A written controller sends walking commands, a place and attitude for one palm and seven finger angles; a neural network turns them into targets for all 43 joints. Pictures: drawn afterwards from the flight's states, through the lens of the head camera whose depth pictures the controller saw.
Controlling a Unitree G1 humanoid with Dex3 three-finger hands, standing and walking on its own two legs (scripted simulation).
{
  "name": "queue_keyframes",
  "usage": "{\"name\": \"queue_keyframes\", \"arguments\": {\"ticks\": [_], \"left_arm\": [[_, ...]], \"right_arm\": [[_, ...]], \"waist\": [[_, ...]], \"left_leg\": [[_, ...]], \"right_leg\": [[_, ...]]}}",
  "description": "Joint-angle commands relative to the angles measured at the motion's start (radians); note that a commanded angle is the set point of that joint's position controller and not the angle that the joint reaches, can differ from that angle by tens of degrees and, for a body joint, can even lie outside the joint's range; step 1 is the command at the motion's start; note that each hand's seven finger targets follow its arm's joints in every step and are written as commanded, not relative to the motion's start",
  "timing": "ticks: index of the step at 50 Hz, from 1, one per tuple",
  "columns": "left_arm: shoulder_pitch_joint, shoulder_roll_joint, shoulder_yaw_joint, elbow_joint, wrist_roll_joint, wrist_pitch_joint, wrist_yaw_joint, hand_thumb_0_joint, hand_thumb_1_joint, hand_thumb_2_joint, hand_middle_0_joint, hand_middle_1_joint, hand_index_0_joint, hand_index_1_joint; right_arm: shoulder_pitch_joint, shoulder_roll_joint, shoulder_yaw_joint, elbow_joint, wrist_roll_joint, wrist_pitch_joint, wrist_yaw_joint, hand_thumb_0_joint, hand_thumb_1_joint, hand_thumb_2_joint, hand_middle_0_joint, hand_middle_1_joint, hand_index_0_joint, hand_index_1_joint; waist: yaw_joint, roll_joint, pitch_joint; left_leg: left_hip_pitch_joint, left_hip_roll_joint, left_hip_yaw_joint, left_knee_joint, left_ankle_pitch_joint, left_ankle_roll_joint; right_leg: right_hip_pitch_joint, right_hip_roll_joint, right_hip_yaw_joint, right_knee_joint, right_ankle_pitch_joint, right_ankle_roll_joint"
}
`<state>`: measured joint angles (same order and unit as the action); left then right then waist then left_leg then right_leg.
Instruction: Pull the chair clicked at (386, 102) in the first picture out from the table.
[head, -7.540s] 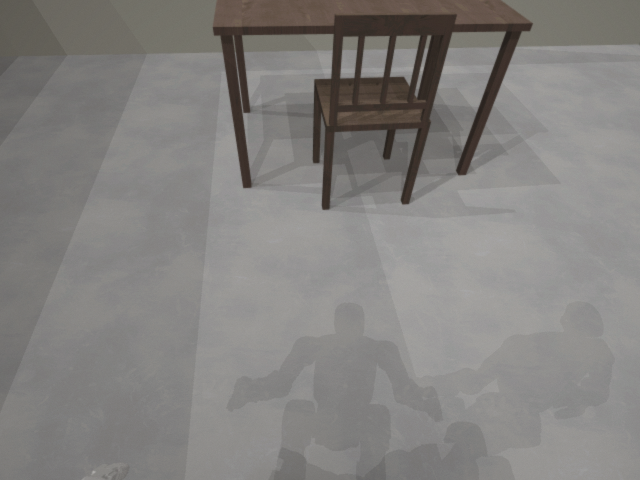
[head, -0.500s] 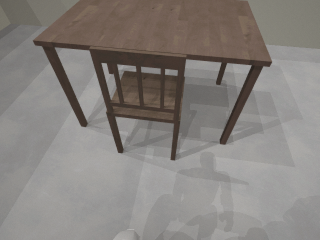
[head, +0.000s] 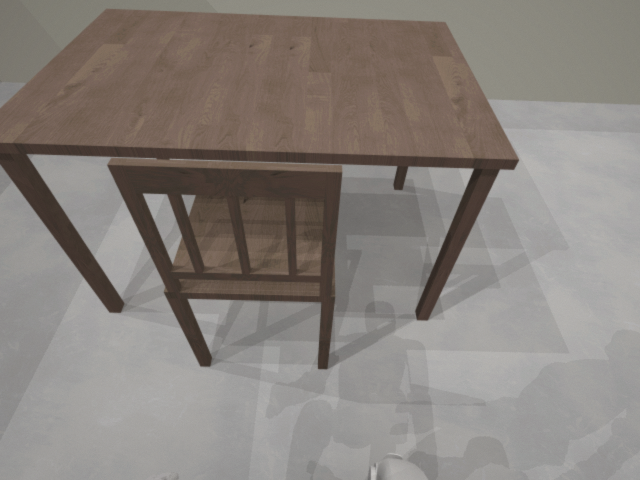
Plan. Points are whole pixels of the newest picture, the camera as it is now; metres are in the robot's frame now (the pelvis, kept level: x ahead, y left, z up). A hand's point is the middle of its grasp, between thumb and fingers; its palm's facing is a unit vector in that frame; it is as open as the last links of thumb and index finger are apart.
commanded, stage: take the last steps up to it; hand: left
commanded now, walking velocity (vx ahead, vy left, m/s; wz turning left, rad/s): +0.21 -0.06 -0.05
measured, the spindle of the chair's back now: (239, 236) +0.59 +0.18 -0.13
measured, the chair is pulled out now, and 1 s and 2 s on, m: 0.00 0.00 0.00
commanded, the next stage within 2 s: come to a stop and stand still in 0.10 s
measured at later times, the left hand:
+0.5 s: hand (218, 467) +0.18 +0.15 -0.17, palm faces +0.04 -0.97 -0.23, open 7.3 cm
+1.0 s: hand out of the picture +0.09 +0.14 -0.17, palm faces -0.02 -0.97 -0.23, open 7.4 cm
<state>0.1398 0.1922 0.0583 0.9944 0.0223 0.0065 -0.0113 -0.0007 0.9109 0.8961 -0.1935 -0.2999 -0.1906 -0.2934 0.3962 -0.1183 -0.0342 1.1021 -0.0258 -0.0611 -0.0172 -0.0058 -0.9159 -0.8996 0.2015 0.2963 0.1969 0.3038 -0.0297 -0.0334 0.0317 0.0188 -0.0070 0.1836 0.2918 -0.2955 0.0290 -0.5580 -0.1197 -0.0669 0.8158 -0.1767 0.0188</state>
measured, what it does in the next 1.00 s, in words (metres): steps on the spot: right foot, then left foot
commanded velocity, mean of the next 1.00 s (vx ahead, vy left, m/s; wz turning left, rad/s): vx -0.06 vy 0.00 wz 0.00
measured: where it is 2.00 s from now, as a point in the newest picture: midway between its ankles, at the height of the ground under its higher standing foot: outside the picture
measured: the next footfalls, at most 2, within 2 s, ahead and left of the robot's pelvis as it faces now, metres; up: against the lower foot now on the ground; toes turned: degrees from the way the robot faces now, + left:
right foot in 0.12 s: +0.19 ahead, -0.14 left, +0.00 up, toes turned -8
left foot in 0.56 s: +0.19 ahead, +0.10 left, +0.00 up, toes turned +1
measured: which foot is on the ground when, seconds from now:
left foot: down 0.00-0.12, up 0.14-0.54, down 0.56-1.00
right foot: up 0.00-0.10, down 0.12-0.58, up 0.60-0.88, down 0.90-1.00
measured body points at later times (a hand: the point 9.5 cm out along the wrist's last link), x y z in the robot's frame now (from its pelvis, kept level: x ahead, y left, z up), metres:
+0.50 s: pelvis +0.12 -0.03 -0.01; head +0.15 -0.04 +0.44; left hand +0.17 +0.20 -0.16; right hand +0.19 -0.27 -0.16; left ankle +0.15 +0.09 -0.72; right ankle +0.16 -0.13 -0.74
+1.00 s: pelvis +0.09 -0.04 +0.00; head +0.09 -0.05 +0.45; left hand +0.09 +0.20 -0.15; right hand +0.12 -0.27 -0.17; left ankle +0.15 +0.09 -0.74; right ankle +0.04 -0.15 -0.74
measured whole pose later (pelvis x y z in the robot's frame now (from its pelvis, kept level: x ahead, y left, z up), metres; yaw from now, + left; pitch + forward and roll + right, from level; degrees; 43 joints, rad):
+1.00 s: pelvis +0.09 -0.04 +0.00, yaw -3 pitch -1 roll +0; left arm 0.28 0.15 0.00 1.12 0.01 0.01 0.03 0.00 0.91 0.90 -0.20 -0.30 -0.19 -0.29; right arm 0.19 -0.18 -0.04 1.08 0.00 0.02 -0.02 -0.01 -0.93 -0.90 0.20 0.30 0.20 0.30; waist -0.01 0.03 0.02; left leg -0.26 0.05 0.08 0.44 -0.14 -0.01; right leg -0.12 -0.01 -0.03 0.47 -0.32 -0.01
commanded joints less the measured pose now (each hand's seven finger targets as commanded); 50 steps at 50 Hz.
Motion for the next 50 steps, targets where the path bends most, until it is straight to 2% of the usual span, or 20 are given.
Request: {"name": "queue_keyframes", "arguments": {"ticks": [1, 3, 4, 5, 6, 7, 8, 10, 14, 22, 26, 27, 28, 29, 30, 33, 40, 43, 45, 50], "left_arm": [[-0.063, 0.014, -0.004, -0.079, -0.003, -0.027, -0.008, 0.000, 0.900, 0.900, -0.200, -0.300, -0.200, -0.300], [0.017, 0.033, 0.000, -0.055, -0.003, -0.037, -0.005, 0.000, 0.900, 0.900, -0.200, -0.300, -0.200, -0.300], [0.131, 0.048, 0.006, -0.016, 0.000, -0.047, -0.002, 0.000, 0.900, 0.900, -0.200, -0.300, -0.200, -0.300], [0.253, 0.101, 0.020, 0.026, 0.005, -0.061, 0.004, 0.000, 0.900, 0.900, -0.200, -0.300, -0.200, -0.300], [0.359, 0.201, 0.047, 0.052, 0.008, -0.073, 0.015, 0.000, 0.900, 0.900, -0.200, -0.300, -0.200, -0.300], [0.406, 0.249, 0.049, 0.063, -0.014, -0.070, 0.016, 0.000, 0.900, 0.900, -0.200, -0.300, -0.200, -0.300], [0.326, 0.226, 0.040, 0.045, -0.017, -0.063, 0.025, 0.000, 0.900, 0.900, -0.200, -0.300, -0.200, -0.300], [0.186, 0.148, 0.021, 0.020, -0.016, -0.061, 0.031, 0.000, 0.900, 0.900, -0.200, -0.300, -0.200, -0.300], [0.043, 0.061, -0.006, -0.009, 0.000, -0.055, 0.050, 0.000, 0.900, 0.900, -0.200, -0.300, -0.200, -0.300], [0.086, 0.147, 0.023, -0.008, 0.004, -0.004, 0.057, 0.000, 0.900, 0.900, -0.200, -0.300, -0.200, -0.300], [0.063, 0.140, 0.022, -0.018, -0.003, 0.011, 0.057, 0.000, 0.900, 0.900, -0.200, -0.300, -0.200, -0.300], [0.084, 0.110, 0.015, -0.025, -0.008, 0.014, 0.054, 0.000, 0.900, 0.900, -0.200, -0.300, -0.200, -0.300], [0.127, 0.063, 0.004, -0.031, -0.014, 0.019, 0.052, 0.000, 0.900, 0.900, -0.200, -0.300, -0.200, -0.300], [0.124, 0.058, 0.001, -0.031, -0.015, 0.022, 0.056, 0.000, 0.900, 0.900, -0.200, -0.300, -0.200, -0.300], [0.111, 0.069, 0.003, -0.024, -0.014, 0.028, 0.057, 0.000, 0.900, 0.900, -0.200, -0.300, -0.200, -0.300], [0.155, 0.076, 0.007, 0.012, -0.004, 0.033, 0.047, 0.000, 0.900, 0.900, -0.200, -0.300, -0.200, -0.300], [0.138, 0.039, -0.022, 0.028, -0.009, 0.019, 0.038, 0.000, 0.900, 0.900, -0.200, -0.300, -0.200, -0.300], [0.209, 0.051, -0.026, 0.070, -0.006, 0.003, 0.044, 0.000, 0.900, 0.900, -0.200, -0.300, -0.200, -0.300], [0.196, 0.096, -0.026, 0.078, -0.006, -0.011, 0.050, 0.000, 0.900, 0.900, -0.200, -0.300, -0.200, -0.300], [0.150, 0.078, -0.040, 0.087, -0.013, -0.019, 0.050, 0.000, 0.900, 0.900, -0.200, -0.300, -0.200, -0.300]], "right_arm": [[0.074, -0.162, -0.028, -0.015, -0.009, -0.006, -0.009, 0.000, -0.900, -0.900, 0.200, 0.300, 0.200, 0.300], [0.067, -0.165, -0.027, -0.007, -0.005, 0.000, -0.009, 0.000, -0.900, -0.900, 0.200, 0.300, 0.200, 0.300], [0.053, -0.169, -0.026, -0.006, 0.002, 0.000, -0.007, 0.000, -0.900, -0.900, 0.200, 0.300, 0.200, 0.300], [0.048, -0.156, -0.023, -0.008, 0.012, -0.003, -0.002, 0.000, -0.900, -0.900, 0.200, 0.300, 0.200, 0.300], [0.105, -0.102, -0.016, -0.022, 0.024, -0.008, 0.004, 0.000, -0.900, -0.900, 0.200, 0.300, 0.200, 0.300], [0.087, -0.113, -0.012, -0.039, 0.028, -0.003, -0.002, 0.000, -0.900, -0.900, 0.200, 0.300, 0.200, 0.300], [0.065, -0.117, -0.018, -0.044, 0.029, 0.005, -0.009, 0.000, -0.900, -0.900, 0.200, 0.300, 0.200, 0.300], [-0.017, -0.085, -0.016, -0.040, 0.018, 0.017, -0.002, 0.000, -0.900, -0.900, 0.200, 0.300, 0.200, 0.300], [0.074, -0.017, 0.009, 0.003, 0.016, 0.068, -0.013, 0.000, -0.900, -0.900, 0.200, 0.300, 0.200, 0.300], [-0.098, -0.099, -0.025, -0.087, 0.018, 0.101, -0.006, 0.000, -0.900, -0.900, 0.200, 0.300, 0.200, 0.300], [-0.077, -0.106, -0.029, -0.088, 0.016, 0.088, -0.003, 0.000, -0.900, -0.900, 0.200, 0.300, 0.200, 0.300], [-0.075, -0.144, -0.033, -0.093, 0.012, 0.077, -0.004, 0.000, -0.900, -0.900, 0.200, 0.300, 0.200, 0.300], [-0.105, -0.205, -0.039, -0.117, 0.006, 0.067, -0.006, 0.000, -0.900, -0.900, 0.200, 0.300, 0.200, 0.300], [-0.146, -0.229, -0.039, -0.137, 0.002, 0.071, -0.010, 0.000, -0.900, -0.900, 0.200, 0.300, 0.200, 0.300], [-0.189, -0.212, -0.031, -0.141, -0.001, 0.068, -0.018, 0.000, -0.900, -0.900, 0.200, 0.300, 0.200, 0.300], [-0.268, -0.174, -0.017, -0.153, 0.003, 0.066, -0.028, 0.000, -0.900, -0.900, 0.200, 0.300, 0.200, 0.300], [-0.184, -0.202, -0.033, -0.102, 0.005, 0.069, -0.018, 0.000, -0.900, -0.900, 0.200, 0.300, 0.200, 0.300], [-0.184, -0.182, -0.032, -0.082, 0.018, 0.069, -0.012, 0.000, -0.900, -0.900, 0.200, 0.300, 0.200, 0.300], [-0.187, -0.122, -0.018, -0.080, 0.027, 0.066, -0.007, 0.000, -0.900, -0.900, 0.200, 0.300, 0.200, 0.300], [-0.159, -0.114, -0.006, -0.035, 0.015, 0.071, -0.002, 0.000, -0.900, -0.900, 0.200, 0.300, 0.200, 0.300]], "waist": [[-0.022, 0.136, 0.106], [0.015, 0.104, 0.050], [0.067, 0.087, -0.009], [0.118, 0.038, -0.092], [0.135, -0.176, -0.236], [0.132, -0.169, -0.291], [0.110, -0.077, -0.209], [0.071, -0.019, -0.083], [-0.028, 0.001, -0.053], [0.038, -0.138, -0.053], [0.005, -0.124, -0.065], [0.010, 0.000, -0.091], [0.033, 0.207, -0.088], [0.033, 0.272, -0.063], [0.036, 0.220, -0.047], [0.065, 0.226, -0.034], [0.006, 0.188, -0.084], [0.033, 0.124, -0.075], [0.014, -0.004, -0.050], [0.003, -0.094, 0.038]], "left_leg": [[-0.016, 0.301, -0.134, -0.026, 0.530, 0.129], [-0.045, 0.281, -0.111, 0.088, 0.646, 0.106], [-0.071, 0.247, -0.078, 0.205, 0.660, 0.077], [-0.191, 0.198, -0.046, 0.389, 0.560, 0.041], [-0.416, 0.067, 0.007, 0.685, 0.130, -0.006], [-0.480, 0.009, -0.079, 0.924, -0.322, -0.012], [-0.504, 0.050, -0.156, 1.000, -0.296, 0.003], [-0.529, 0.108, -0.183, 1.005, -0.177, -0.008], [-0.320, 0.105, -0.172, 0.679, -0.107, -0.059], [-0.360, 0.050, -0.162, 0.493, -0.103, -0.076], [-0.181, 0.051, -0.149, 0.184, 0.148, -0.064], [-0.110, 0.132, -0.214, 0.124, 0.328, -0.035], [-0.139, 0.310, -0.403, 0.050, 0.538, 0.045], [-0.226, 0.386, -0.457, -0.002, 0.626, 0.137], [-0.289, 0.369, -0.423, -0.023, 0.540, 0.165], [-0.266, 0.291, -0.325, 0.003, 0.452, 0.142], [-0.113, 0.278, -0.335, -0.006, 0.290, 0.127], [-0.178, 0.198, -0.285, 0.068, 0.235, 0.056], [-0.214, 0.114, -0.198, 0.130, 0.165, -0.018], [-0.142, 0.098, -0.181, 0.105, 0.157, -0.038]], "right_leg": [[0.006, 0.032, -0.040, -0.164, -0.040, -0.035], [0.175, 0.081, -0.071, -0.241, -0.017, -0.057], [0.326, 0.106, -0.092, -0.300, 0.055, -0.062], [0.546, 0.050, -0.015, -0.312, 0.154, -0.089], [0.789, -0.206, 0.322, -0.347, 0.362, -0.195], [0.797, -0.326, 0.465, -0.439, 0.547, -0.291], [0.694, -0.320, 0.410, -0.468, 0.478, -0.320], [0.481, -0.253, 0.322, -0.520, 0.321, -0.268], [0.236, -0.169, 0.063, -0.512, 0.601, -0.185], [0.343, -0.199, 0.139, -0.439, 0.566, -0.220], [0.280, -0.124, 0.110, -0.337, 0.341, -0.132], [0.240, -0.055, 0.066, -0.263, 0.194, -0.080], [0.194, 0.045, -0.007, -0.164, -0.123, -0.018], [0.203, 0.090, 0.011, -0.013, -0.378, -0.002], [0.228, 0.092, 0.068, 0.090, -0.396, -0.006], [0.184, 0.090, 0.103, 0.166, -0.301, -0.004], [0.242, 0.082, 0.042, -0.169, -0.291, 0.015], [0.391, 0.079, 0.047, -0.463, -0.051, 0.006], [0.380, -0.039, 0.180, -0.519, 0.044, -0.041], [0.244, -0.024, 0.157, -0.549, -0.056, -0.054]]}}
